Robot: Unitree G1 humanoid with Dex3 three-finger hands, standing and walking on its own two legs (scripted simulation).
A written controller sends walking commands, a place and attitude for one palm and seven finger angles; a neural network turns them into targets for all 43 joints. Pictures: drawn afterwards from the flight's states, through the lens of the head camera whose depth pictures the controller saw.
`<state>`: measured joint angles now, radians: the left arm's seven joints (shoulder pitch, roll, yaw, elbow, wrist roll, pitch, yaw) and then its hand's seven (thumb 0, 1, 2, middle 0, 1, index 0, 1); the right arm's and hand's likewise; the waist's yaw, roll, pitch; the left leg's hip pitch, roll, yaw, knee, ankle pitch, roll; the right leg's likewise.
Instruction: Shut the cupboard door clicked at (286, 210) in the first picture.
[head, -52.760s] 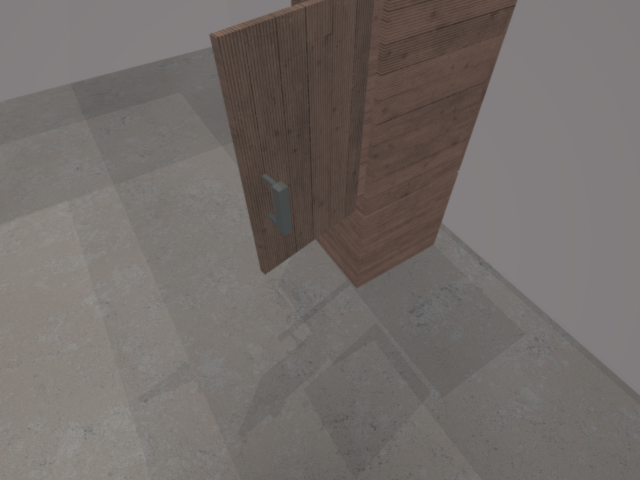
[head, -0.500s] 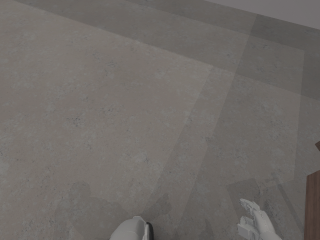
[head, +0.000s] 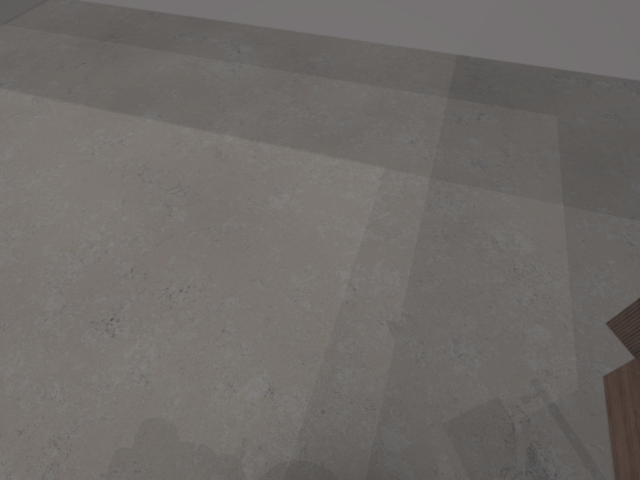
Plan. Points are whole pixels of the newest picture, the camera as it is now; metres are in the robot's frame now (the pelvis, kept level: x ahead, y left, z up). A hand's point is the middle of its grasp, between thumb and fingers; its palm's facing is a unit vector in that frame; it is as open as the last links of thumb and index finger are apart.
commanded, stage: turn to face it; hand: left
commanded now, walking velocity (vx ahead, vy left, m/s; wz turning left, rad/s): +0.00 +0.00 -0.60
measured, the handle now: out of the picture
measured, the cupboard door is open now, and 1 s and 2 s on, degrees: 37 37 37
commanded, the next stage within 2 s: take the last steps up to it in 1.94 s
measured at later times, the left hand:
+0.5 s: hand (163, 445) +0.18 +0.25 -0.15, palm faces -0.19 -0.96 -0.21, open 7.4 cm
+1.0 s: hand (239, 401) +0.24 +0.14 -0.15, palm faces -0.54 -0.81 -0.23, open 7.4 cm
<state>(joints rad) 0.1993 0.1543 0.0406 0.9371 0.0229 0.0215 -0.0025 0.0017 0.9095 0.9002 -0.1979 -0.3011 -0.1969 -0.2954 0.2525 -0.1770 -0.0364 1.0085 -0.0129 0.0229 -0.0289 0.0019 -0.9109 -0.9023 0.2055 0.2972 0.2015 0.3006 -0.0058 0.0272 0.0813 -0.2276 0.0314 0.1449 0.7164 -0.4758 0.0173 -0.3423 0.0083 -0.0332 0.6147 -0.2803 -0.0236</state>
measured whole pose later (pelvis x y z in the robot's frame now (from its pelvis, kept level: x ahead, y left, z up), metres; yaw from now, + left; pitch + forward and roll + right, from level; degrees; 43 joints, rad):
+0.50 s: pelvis +0.05 +0.05 +0.02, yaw -16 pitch +1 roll -3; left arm 0.18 0.28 0.10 0.90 0.02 0.08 -0.02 0.01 0.91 0.90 -0.20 -0.30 -0.20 -0.30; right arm 0.16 -0.18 -0.01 0.87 -0.03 0.02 -0.03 0.00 -0.91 -0.90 0.21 0.30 0.20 0.30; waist 0.03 -0.03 0.08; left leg -0.24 0.08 0.09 0.51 -0.28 0.01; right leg -0.49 0.02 0.00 1.08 -0.47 0.06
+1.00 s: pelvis +0.06 +0.03 +0.01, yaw -34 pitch +2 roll +0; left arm 0.17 0.21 0.04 0.87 0.02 0.05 0.00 0.00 0.91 0.90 -0.20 -0.30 -0.20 -0.30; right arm 0.17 -0.26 -0.05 0.89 -0.01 0.06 -0.01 0.00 -0.91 -0.90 0.20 0.30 0.20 0.30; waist -0.01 0.01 0.10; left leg -0.47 0.07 0.02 0.95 -0.41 -0.09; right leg -0.29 0.03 0.06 0.51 -0.24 -0.01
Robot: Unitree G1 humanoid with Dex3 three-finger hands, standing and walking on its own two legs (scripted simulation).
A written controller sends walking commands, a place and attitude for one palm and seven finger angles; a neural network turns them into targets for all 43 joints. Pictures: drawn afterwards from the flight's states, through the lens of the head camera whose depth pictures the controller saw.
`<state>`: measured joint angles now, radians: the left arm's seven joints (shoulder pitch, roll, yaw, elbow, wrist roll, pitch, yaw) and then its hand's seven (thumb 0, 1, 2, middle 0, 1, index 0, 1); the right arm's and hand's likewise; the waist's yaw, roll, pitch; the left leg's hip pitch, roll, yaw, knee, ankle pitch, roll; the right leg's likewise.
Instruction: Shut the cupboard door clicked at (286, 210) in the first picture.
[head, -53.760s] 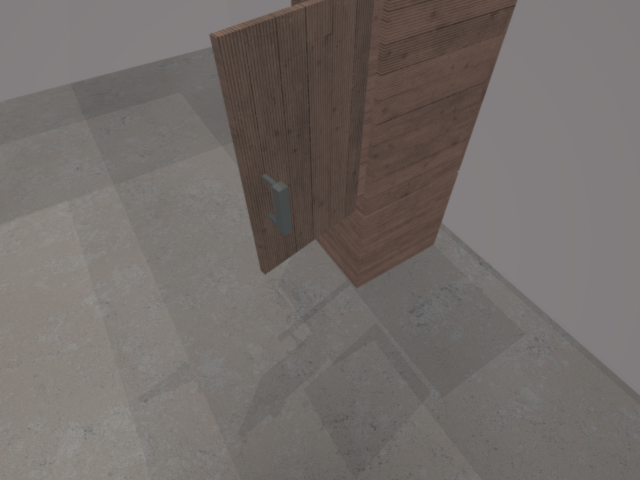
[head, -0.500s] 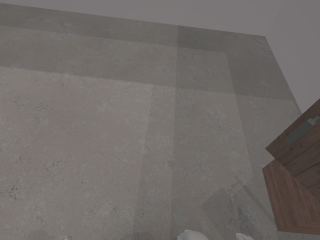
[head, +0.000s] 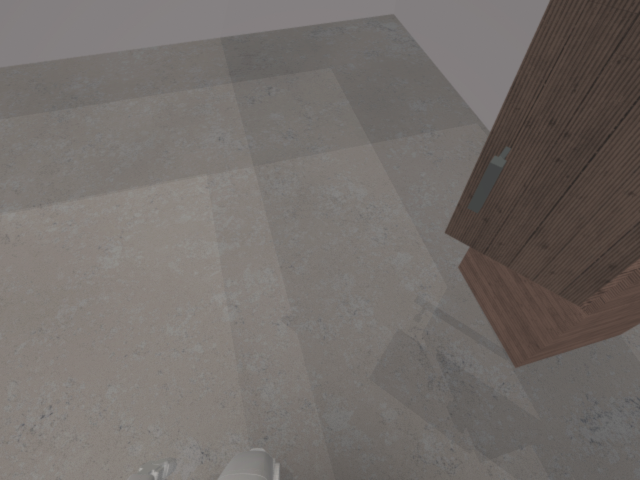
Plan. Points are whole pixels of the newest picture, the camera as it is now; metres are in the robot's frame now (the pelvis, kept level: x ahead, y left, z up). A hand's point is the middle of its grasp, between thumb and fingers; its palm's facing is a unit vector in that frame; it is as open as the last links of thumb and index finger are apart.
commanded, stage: turn to face it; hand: left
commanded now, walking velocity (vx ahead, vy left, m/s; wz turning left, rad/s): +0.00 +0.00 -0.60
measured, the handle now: (490, 179) +0.66 -0.31 -0.10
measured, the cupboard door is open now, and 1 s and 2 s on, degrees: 37 37 37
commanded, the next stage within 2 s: take the last steps up to it in 0.94 s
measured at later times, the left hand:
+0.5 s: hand (197, 439) +0.18 +0.19 -0.15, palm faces -0.31 -0.92 -0.25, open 7.4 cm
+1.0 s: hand (224, 431) +0.20 +0.16 -0.18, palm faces -0.46 -0.87 -0.19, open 7.4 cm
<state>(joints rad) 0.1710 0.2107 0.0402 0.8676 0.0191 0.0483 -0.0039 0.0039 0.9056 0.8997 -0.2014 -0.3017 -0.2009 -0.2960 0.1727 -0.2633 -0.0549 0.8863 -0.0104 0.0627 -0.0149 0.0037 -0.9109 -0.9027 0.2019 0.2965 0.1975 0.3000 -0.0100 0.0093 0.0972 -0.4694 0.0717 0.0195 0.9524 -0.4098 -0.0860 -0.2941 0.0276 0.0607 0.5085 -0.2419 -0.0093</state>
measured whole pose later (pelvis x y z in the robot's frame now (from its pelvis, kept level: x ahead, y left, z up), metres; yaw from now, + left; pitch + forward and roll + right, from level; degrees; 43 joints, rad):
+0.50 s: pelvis +0.01 +0.02 +0.00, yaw -19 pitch +1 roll -1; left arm 0.14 0.26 0.08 0.88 0.02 0.08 -0.04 0.01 0.91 0.90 -0.20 -0.30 -0.19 -0.30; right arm 0.24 -0.23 -0.04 0.90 -0.03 0.03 -0.02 0.00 -0.90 -0.90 0.21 0.30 0.20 0.30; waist -0.01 0.04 0.09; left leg -0.23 0.17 0.25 0.57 -0.34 -0.03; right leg -0.34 -0.03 -0.07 0.71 -0.37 0.03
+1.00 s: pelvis +0.04 +0.02 +0.00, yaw -31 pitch +1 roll -1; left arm 0.20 0.23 0.06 0.94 0.01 0.07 0.00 0.01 0.91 0.90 -0.20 -0.30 -0.20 -0.30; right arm 0.21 -0.19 -0.01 0.91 -0.02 0.02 -0.03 0.00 -0.91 -0.90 0.20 0.30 0.20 0.30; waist 0.00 -0.04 0.05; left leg -0.29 0.04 0.07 0.57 -0.30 0.01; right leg -0.38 0.04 0.06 0.83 -0.48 0.01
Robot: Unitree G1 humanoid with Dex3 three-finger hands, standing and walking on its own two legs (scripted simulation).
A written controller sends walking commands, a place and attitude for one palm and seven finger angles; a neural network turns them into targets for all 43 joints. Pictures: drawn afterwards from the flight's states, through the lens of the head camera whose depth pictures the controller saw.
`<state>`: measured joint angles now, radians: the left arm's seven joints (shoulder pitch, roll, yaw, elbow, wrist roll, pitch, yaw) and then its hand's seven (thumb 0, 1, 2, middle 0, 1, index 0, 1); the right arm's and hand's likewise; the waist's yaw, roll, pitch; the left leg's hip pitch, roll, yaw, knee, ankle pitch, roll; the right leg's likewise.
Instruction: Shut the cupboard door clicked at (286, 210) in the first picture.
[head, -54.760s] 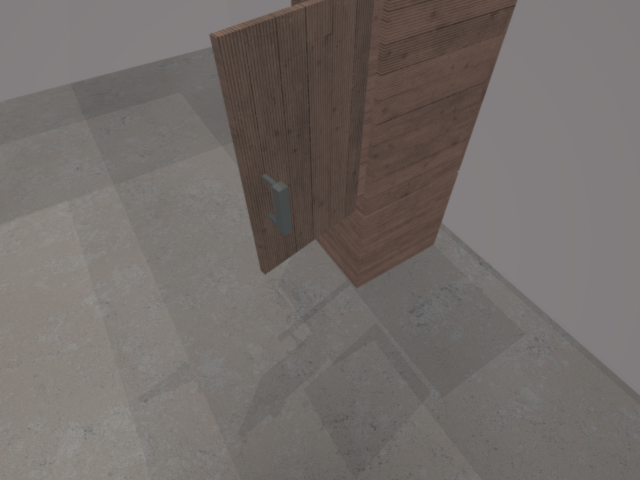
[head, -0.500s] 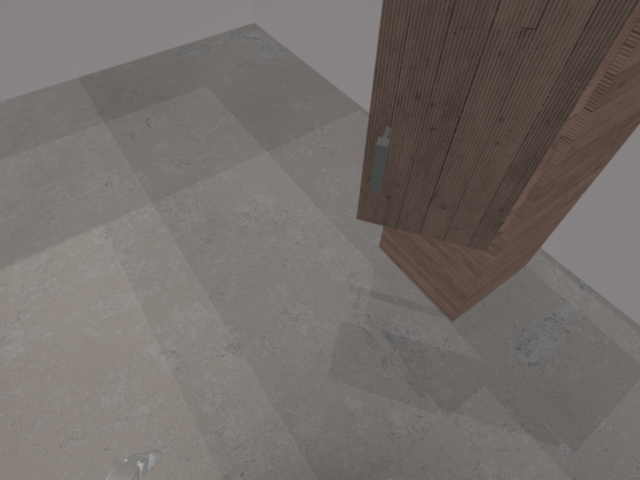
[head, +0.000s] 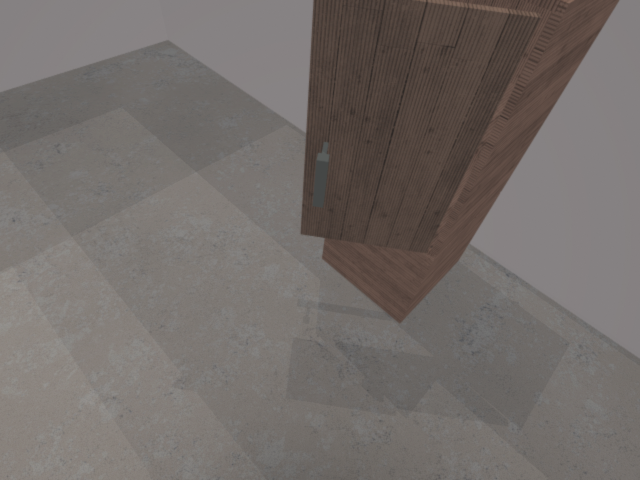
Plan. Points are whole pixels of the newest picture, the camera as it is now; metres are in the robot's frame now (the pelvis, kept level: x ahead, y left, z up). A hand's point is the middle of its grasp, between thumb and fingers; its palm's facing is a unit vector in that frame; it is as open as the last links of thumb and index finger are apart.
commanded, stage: take the last steps up to it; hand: left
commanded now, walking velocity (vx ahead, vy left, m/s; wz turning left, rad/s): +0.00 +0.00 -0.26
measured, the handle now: (321, 174) +0.70 +0.03 -0.09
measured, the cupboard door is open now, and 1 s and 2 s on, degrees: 37 37 37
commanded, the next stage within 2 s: come to a stop and stand still in 0.72 s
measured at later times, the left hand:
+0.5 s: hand out of the picture +0.12 +0.12 -0.16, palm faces -0.09 -0.97 -0.21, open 7.4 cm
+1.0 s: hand (270, 380) +0.29 +0.09 -0.17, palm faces -0.09 -0.97 -0.22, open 7.3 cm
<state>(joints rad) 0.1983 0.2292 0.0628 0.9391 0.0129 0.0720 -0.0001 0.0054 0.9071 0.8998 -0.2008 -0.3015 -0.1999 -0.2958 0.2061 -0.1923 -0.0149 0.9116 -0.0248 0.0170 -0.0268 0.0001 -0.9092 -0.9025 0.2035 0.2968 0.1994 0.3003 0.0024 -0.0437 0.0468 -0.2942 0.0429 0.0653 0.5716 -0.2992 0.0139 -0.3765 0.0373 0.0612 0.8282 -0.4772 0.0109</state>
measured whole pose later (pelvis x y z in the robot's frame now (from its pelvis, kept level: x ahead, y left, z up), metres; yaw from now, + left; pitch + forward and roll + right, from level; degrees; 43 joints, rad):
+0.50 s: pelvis +0.06 -0.06 +0.01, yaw -6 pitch +1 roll +0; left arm 0.27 0.17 0.04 1.01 0.02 -0.01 0.00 0.00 0.91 0.90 -0.20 -0.30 -0.20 -0.30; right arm 0.28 -0.24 -0.06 1.03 -0.03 0.03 0.00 0.01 -0.91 -0.90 0.20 0.30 0.20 0.30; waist -0.03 0.02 0.02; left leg -0.50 0.09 0.08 1.01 -0.37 -0.03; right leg -0.10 0.03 -0.06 0.38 -0.30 -0.06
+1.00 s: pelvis +0.20 -0.09 +0.00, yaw -7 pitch -1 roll +0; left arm 0.18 0.20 0.05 1.01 0.02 0.01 0.01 0.00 0.92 0.90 -0.20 -0.30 -0.20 -0.30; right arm 0.26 -0.16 -0.03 1.05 -0.02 0.02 -0.03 0.00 -0.93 -0.90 0.21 0.30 0.20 0.30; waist 0.00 -0.01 0.08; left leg -0.23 0.06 0.11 0.52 -0.26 -0.01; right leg -0.36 -0.06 -0.02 0.60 -0.20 0.02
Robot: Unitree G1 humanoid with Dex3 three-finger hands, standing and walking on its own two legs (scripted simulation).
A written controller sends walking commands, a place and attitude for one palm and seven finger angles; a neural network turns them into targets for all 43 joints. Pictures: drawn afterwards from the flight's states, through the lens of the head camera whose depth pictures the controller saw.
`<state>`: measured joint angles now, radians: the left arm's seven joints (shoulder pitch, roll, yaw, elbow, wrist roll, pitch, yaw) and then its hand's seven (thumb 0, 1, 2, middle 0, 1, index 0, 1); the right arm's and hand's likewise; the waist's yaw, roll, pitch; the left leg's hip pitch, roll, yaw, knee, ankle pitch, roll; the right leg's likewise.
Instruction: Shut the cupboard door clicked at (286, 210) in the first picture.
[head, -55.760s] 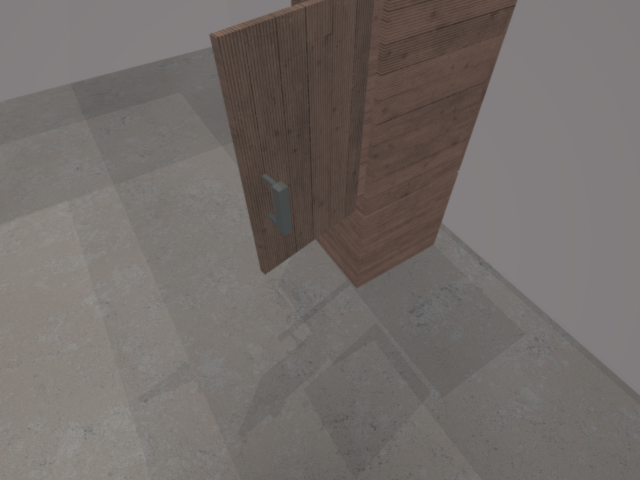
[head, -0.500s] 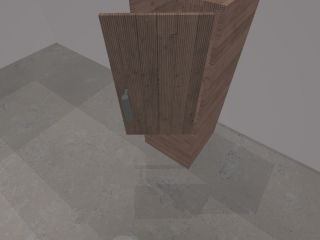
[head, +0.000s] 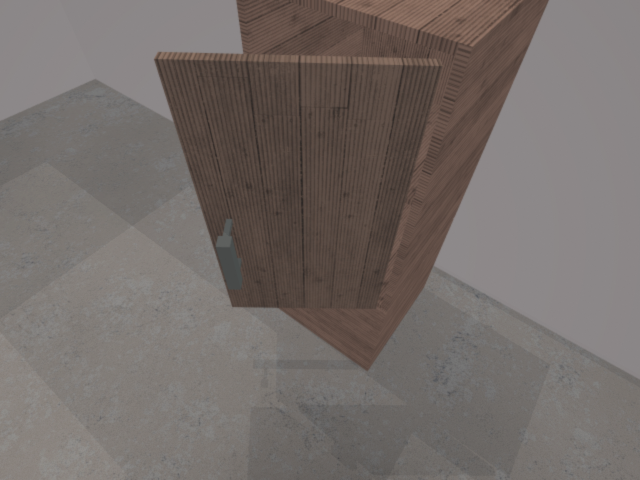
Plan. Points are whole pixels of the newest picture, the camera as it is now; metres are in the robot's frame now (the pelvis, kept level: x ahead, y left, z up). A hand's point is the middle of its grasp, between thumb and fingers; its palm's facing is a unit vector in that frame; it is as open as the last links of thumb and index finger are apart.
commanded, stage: come to a stop and stand still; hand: left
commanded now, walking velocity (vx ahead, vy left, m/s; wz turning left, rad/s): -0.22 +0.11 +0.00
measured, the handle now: (232, 254) +0.49 +0.19 -0.10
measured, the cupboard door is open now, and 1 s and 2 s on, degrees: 37 37 37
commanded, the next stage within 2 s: look again from close up in 1.36 s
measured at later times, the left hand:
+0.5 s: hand out of the picture +0.05 +0.22 -0.18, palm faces +0.00 -0.97 -0.25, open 7.4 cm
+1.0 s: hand out of the picture -0.02 +0.21 -0.17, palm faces -0.03 -0.97 -0.24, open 7.4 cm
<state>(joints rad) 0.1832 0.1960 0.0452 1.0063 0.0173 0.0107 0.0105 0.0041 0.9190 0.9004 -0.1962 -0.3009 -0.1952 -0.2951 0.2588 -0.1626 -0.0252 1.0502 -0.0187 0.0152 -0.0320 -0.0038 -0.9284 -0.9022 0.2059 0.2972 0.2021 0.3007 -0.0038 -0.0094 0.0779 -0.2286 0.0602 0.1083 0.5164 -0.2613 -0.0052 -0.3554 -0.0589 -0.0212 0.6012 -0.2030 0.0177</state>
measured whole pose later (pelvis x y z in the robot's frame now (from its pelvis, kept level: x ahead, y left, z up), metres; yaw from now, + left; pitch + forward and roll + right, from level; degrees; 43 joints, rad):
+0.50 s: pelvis +0.00 +0.02 -0.01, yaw -2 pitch +0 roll +0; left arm 0.27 0.22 0.01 0.94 0.02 0.05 0.03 0.00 0.91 0.90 -0.20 -0.30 -0.20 -0.30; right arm 0.23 -0.20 -0.05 0.88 -0.03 0.04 -0.02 0.00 -0.91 -0.90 0.20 0.30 0.20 0.30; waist 0.01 -0.02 0.00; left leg -0.25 -0.02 0.11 0.63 -0.37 0.05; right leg -0.34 -0.04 -0.03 0.67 -0.30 -0.01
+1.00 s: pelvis -0.05 +0.03 +0.00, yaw -2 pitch -2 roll +1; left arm 0.30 0.18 -0.01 0.98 0.02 0.02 0.03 0.00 0.91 0.90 -0.20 -0.30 -0.20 -0.30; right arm 0.27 -0.22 -0.04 0.99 -0.02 0.01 -0.01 0.00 -0.91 -0.90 0.20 0.30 0.20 0.30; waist -0.01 0.01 0.03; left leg -0.24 -0.03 0.12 0.50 -0.23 0.06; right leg -0.32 -0.05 -0.01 0.53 -0.18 0.01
